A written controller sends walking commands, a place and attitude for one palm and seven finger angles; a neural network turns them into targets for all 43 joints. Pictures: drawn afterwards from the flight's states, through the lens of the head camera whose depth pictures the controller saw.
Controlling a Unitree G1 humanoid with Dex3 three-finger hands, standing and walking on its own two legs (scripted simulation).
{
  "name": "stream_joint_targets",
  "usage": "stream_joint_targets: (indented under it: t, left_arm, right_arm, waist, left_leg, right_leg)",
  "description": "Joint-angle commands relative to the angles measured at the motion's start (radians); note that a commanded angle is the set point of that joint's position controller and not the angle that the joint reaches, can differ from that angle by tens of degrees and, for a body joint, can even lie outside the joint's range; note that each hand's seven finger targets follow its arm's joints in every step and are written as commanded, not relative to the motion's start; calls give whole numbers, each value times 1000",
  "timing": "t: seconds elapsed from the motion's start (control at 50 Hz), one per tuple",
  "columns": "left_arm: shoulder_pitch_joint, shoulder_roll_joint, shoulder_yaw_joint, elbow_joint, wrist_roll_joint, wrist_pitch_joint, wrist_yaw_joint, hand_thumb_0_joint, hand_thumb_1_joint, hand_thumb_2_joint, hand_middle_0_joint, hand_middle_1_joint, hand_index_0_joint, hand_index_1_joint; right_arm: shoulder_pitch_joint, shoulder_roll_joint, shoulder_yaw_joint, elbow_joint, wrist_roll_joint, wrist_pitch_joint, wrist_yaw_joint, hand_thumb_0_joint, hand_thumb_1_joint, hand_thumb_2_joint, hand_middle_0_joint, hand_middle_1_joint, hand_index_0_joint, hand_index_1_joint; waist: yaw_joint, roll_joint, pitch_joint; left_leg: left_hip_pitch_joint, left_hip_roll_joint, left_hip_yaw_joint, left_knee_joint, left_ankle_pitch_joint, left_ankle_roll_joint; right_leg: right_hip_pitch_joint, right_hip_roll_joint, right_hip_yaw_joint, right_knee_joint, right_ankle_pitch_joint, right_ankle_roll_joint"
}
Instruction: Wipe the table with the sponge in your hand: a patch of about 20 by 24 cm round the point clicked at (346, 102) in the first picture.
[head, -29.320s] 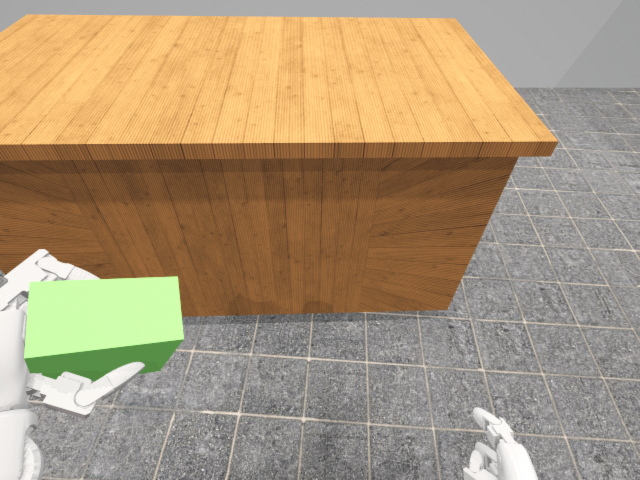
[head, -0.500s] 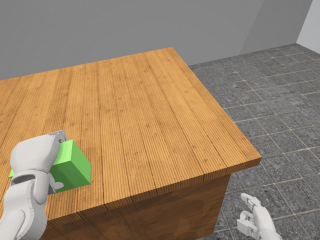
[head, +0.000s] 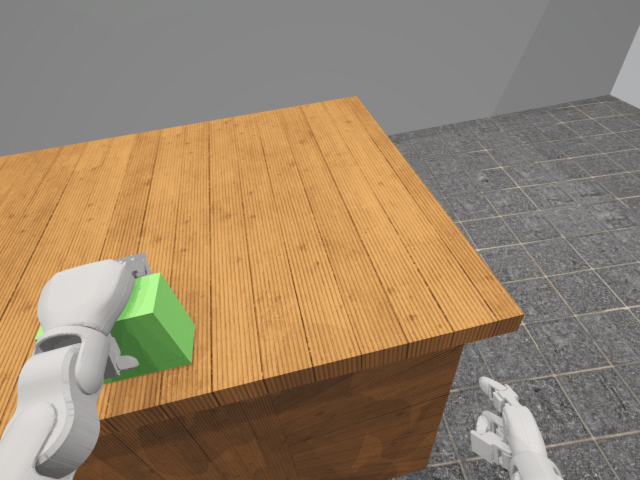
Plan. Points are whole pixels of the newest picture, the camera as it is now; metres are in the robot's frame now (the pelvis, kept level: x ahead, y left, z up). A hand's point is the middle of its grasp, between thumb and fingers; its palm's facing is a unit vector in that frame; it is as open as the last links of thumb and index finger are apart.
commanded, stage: lift the sponge slowly off the table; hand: left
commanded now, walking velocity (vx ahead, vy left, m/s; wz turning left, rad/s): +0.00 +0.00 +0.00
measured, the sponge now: (131, 339) +0.23 +0.29 +0.08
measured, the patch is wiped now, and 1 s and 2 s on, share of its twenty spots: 1.00 1.00 1.00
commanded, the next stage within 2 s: bring the sponge back beside the body in 1.48 s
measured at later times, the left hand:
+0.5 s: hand (101, 303) +0.23 +0.29 +0.15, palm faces +0.10 -0.05 -0.99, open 10.1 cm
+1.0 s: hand (94, 276) +0.24 +0.29 +0.18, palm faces +0.13 -0.04 -0.99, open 10.1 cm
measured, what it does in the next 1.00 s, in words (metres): stands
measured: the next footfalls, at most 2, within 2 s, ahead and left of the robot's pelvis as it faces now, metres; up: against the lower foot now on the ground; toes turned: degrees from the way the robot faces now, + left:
none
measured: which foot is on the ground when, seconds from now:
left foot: down 0.00-1.00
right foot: down 0.00-1.00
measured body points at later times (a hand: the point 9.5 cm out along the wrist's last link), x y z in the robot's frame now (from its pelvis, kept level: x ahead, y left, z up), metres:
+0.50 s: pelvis -0.02 +0.00 +0.00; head -0.06 -0.05 +0.45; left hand +0.22 +0.29 +0.21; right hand +0.23 -0.20 -0.07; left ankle +0.04 +0.14 -0.73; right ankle -0.01 -0.12 -0.73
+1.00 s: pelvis -0.03 +0.00 +0.00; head -0.07 -0.05 +0.45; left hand +0.23 +0.29 +0.24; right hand +0.23 -0.19 -0.07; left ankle +0.04 +0.14 -0.73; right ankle -0.01 -0.12 -0.73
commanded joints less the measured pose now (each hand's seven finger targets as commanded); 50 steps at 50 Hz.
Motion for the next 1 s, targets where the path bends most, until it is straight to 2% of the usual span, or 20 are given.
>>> stream_joint_targets:
  t: [0.0,0.06,0.12,0.16,0.22,0.26,0.3,0.36,0.38,0.46,0.5,0.62,0.66,0.68,0.76,0.8,0.86,0.88,0.96,0.98]
  left_arm:
    - [-270,264,182,-192,31,-14,47,0,100,1300,-1200,-1600,-1200,-1600]
    - [-310,302,210,-208,29,-18,47,0,100,1300,-1200,-1600,-1200,-1600]
    - [-351,263,167,-152,20,-24,39,0,100,1300,-1200,-1600,-1200,-1600]
    - [-362,305,200,-175,22,-26,36,0,100,1300,-1200,-1600,-1200,-1600]
    - [-371,264,161,-138,14,-26,22,0,100,1300,-1200,-1600,-1200,-1600]
    - [-370,298,190,-152,13,-23,17,0,100,1300,-1200,-1600,-1200,-1600]
    - [-394,295,183,-119,13,-21,12,0,100,1300,-1200,-1600,-1200,-1600]
    - [-430,333,207,-153,14,-16,8,0,100,1300,-1200,-1600,-1200,-1600]
    - [-450,287,163,-137,12,-16,5,0,100,1300,-1200,-1600,-1200,-1600]
    - [-472,310,181,-167,11,-16,1,0,100,1300,-1200,-1600,-1200,-1600]
    - [-463,281,157,-149,7,-13,2,0,100,1300,-1200,-1600,-1200,-1600]
    - [-547,284,134,-90,15,22,-8,0,100,1300,-1200,-1600,-1200,-1600]
    - [-575,333,170,-110,24,28,-11,0,100,1300,-1200,-1600,-1200,-1600]
    - [-594,278,116,-108,21,30,-17,0,100,1300,-1200,-1600,-1200,-1600]
    - [-566,349,185,-107,15,36,-27,0,100,1300,-1200,-1600,-1200,-1600]
    - [-611,329,155,-59,15,43,-36,0,100,1300,-1200,-1600,-1200,-1600]
    - [-653,344,156,-90,18,43,-47,0,100,1300,-1200,-1600,-1200,-1600]
    - [-653,306,122,-71,11,45,-52,0,100,1300,-1200,-1600,-1200,-1600]
    - [-665,351,157,-107,18,38,-63,0,100,1300,-1200,-1600,-1200,-1600]
    - [-677,315,122,-109,16,38,-66,0,100,1300,-1200,-1600,-1200,-1600]
  right_arm:
    - [-223,-88,-27,-176,-2,-66,-6,0,-900,-900,200,300,200,300]
    - [-246,-89,-25,-181,0,-67,-11,0,-900,-900,200,300,200,300]
    - [-231,-90,-27,-166,-3,-67,-17,0,-900,-900,200,300,200,300]
    - [-254,-90,-23,-171,4,-75,-19,0,-900,-900,200,300,200,300]
    - [-241,-90,-25,-163,-3,-73,-18,0,-900,-900,200,300,200,300]
    - [-263,-90,-21,-170,5,-77,-17,0,-900,-900,200,300,200,300]
    - [-250,-91,-20,-157,3,-71,-17,0,-900,-900,200,300,200,300]
    - [-275,-94,-18,-172,7,-69,-19,0,-900,-900,200,300,200,300]
    - [-266,-87,-16,-173,2,-70,-21,0,-900,-900,200,300,200,300]
    - [-283,-86,-16,-176,10,-73,-18,0,-900,-900,200,300,200,300]
    - [-272,-83,-17,-167,6,-75,-15,0,-900,-900,200,300,200,300]
    - [-278,-92,-15,-159,5,-66,-21,0,-900,-900,200,300,200,300]
    - [-293,-93,-12,-162,14,-70,-22,0,-900,-900,200,300,200,300]
    - [-290,-85,-7,-167,10,-69,-22,0,-900,-900,200,300,200,300]
    - [-290,-94,-12,-166,12,-67,-20,0,-900,-900,200,300,200,300]
    - [-282,-92,-6,-153,13,-62,-21,0,-900,-900,200,300,200,300]
    - [-294,-91,-7,-170,19,-66,-26,0,-900,-900,200,300,200,300]
    - [-288,-86,-2,-174,14,-69,-28,0,-900,-900,200,300,200,300]
    - [-287,-90,-6,-176,18,-75,-27,0,-900,-900,200,300,200,300]
    - [-286,-84,-2,-178,13,-75,-26,0,-900,-900,200,300,200,300]
  waist:
    - [4,-49,-154]
    - [9,-31,-154]
    - [-1,-30,-137]
    - [4,-22,-158]
    - [1,-41,-133]
    - [5,-25,-146]
    - [1,-68,-137]
    - [9,-16,-150]
    - [6,-25,-152]
    - [9,-14,-155]
    - [12,-26,-154]
    - [10,-35,-139]
    - [11,-11,-161]
    - [10,-14,-168]
    - [18,-30,-172]
    - [6,-55,-157]
    - [6,-12,-175]
    - [10,-30,-169]
    - [11,-3,-202]
    - [12,-23,-198]
  left_leg:
    - [117,-64,27,-53,179,61]
    - [130,-67,23,-62,167,62]
    - [126,-68,30,-68,147,59]
    - [138,-69,24,-72,148,59]
    - [121,-67,26,-80,135,57]
    - [124,-67,22,-85,122,57]
    - [108,-66,25,-88,110,54]
    - [112,-67,20,-99,98,54]
    - [105,-70,28,-97,97,53]
    - [115,-67,17,-109,91,52]
    - [108,-67,21,-110,90,51]
    - [92,-67,20,-128,36,50]
    - [96,-67,13,-132,40,47]
    - [90,-71,19,-131,43,48]
    - [92,-65,9,-125,57,48]
    - [80,-65,18,-124,39,46]
    - [90,-67,11,-129,22,46]
    - [75,-69,13,-127,23,47]
    - [99,-66,5,-121,57,48]
    - [88,-69,8,-122,61,48]
  right_leg:
    - [-32,38,20,-114,165,-46]
    - [-27,44,42,-125,152,-53]
    - [-40,38,24,-142,134,-48]
    - [-28,42,50,-137,130,-54]
    - [-36,37,20,-144,125,-48]
    - [-27,39,49,-142,108,-52]
    - [-34,33,32,-143,96,-45]
    - [-21,38,51,-142,81,-53]
    - [-19,32,30,-139,85,-52]
    - [-19,39,44,-140,77,-56]
    - [-20,33,29,-139,80,-52]
    - [-30,35,27,-149,45,-55]
    - [-20,40,50,-139,38,-61]
    - [-14,34,26,-134,46,-58]
    - [-11,37,56,-135,54,-61]
    - [-32,31,36,-142,35,-53]
    - [-29,36,51,-136,24,-59]
    - [-28,30,27,-130,30,-57]
    - [-16,34,47,-125,58,-62]
    - [-14,31,25,-121,65,-60]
